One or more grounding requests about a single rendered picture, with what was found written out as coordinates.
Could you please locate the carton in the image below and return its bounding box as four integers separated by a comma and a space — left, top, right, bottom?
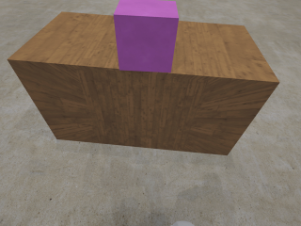
113, 0, 179, 73

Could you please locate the pedestal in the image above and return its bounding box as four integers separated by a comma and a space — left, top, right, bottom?
8, 11, 280, 155

